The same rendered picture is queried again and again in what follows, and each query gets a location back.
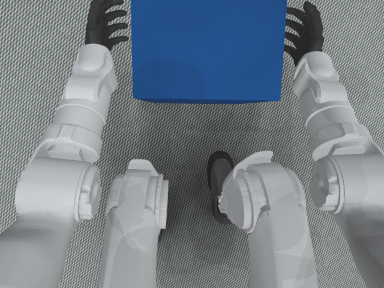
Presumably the carton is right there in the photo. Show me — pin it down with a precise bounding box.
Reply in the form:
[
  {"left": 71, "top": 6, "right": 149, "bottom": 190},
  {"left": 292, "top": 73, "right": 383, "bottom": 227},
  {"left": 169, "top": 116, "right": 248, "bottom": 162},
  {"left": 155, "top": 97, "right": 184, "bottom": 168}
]
[{"left": 131, "top": 0, "right": 287, "bottom": 104}]

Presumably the robot left shin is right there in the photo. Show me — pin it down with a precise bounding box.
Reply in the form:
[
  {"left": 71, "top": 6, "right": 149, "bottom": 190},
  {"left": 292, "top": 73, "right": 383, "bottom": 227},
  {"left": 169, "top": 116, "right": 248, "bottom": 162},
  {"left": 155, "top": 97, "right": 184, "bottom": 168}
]
[{"left": 106, "top": 159, "right": 161, "bottom": 235}]

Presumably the right robot upper arm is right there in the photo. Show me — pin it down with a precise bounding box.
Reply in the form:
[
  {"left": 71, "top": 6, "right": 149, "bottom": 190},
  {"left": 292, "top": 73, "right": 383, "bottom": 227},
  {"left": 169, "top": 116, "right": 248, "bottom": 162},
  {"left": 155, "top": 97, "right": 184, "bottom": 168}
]
[{"left": 310, "top": 154, "right": 384, "bottom": 288}]

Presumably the robot left thigh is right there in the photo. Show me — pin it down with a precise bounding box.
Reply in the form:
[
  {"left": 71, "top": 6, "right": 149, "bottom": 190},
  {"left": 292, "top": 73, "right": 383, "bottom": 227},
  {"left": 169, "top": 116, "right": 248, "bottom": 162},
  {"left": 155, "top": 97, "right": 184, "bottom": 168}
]
[{"left": 98, "top": 169, "right": 169, "bottom": 288}]

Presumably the left robot upper arm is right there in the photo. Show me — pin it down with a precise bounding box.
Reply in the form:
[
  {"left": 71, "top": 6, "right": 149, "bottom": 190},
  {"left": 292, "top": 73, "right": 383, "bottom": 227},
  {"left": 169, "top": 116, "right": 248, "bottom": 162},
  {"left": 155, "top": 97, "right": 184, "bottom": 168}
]
[{"left": 0, "top": 157, "right": 101, "bottom": 288}]

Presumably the left robot hand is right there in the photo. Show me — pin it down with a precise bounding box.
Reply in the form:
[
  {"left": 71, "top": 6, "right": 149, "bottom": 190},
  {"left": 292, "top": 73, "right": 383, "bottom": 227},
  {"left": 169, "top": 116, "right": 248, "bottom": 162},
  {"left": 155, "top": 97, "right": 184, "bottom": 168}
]
[{"left": 85, "top": 0, "right": 129, "bottom": 51}]

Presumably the robot right forearm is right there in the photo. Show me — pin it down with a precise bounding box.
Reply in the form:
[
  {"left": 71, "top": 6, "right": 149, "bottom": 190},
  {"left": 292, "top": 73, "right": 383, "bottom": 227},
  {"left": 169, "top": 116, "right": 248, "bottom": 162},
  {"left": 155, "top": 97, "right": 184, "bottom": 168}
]
[{"left": 292, "top": 51, "right": 384, "bottom": 161}]

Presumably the robot left forearm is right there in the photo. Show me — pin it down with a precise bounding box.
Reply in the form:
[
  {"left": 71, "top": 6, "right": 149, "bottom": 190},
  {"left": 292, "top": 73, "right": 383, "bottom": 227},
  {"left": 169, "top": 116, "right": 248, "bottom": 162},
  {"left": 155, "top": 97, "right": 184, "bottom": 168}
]
[{"left": 14, "top": 44, "right": 118, "bottom": 213}]

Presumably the right robot hand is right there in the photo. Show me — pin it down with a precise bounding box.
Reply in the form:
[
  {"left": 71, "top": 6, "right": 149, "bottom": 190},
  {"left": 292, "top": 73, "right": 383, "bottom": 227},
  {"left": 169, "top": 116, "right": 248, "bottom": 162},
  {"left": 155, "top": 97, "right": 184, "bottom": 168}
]
[{"left": 284, "top": 1, "right": 324, "bottom": 67}]

